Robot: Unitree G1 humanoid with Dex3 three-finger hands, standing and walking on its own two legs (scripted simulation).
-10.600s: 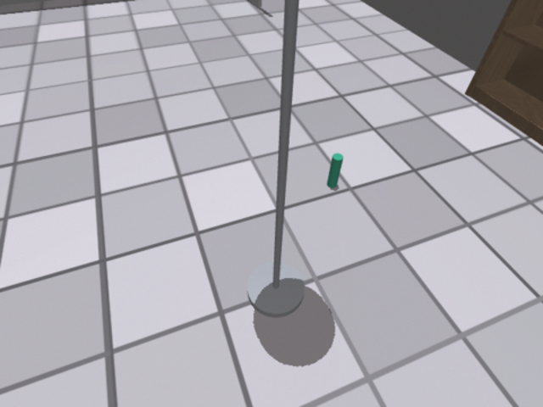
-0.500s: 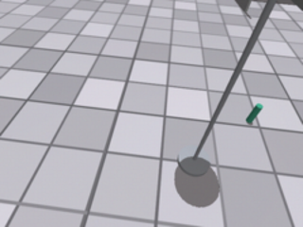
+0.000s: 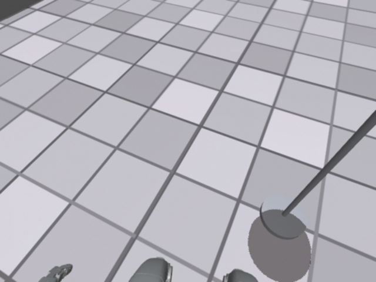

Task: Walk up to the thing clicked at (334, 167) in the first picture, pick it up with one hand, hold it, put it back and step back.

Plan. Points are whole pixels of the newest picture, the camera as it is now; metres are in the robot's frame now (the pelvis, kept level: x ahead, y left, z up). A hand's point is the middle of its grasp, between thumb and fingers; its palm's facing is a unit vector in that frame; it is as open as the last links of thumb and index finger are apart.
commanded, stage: walk up
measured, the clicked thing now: out of the picture +0.75 -1.12 -0.65
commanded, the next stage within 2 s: stand in 1.12 s
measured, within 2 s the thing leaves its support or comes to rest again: neither
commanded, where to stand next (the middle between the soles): +0.11 +0.01 m, yaw +14 degrees
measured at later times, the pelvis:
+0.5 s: pelvis +0.03 +0.01 +0.00, yaw +12 degrees
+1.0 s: pelvis +0.04 +0.00 +0.02, yaw +18 degrees
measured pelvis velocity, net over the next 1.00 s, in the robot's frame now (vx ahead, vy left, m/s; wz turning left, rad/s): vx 0.04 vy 0.00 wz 0.31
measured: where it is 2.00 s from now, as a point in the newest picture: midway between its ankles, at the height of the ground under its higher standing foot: outside the picture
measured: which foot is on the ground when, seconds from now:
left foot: up 0.00-0.14, down 0.16-1.00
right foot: down 0.00-0.18, up 0.20-0.40, down 0.42-1.00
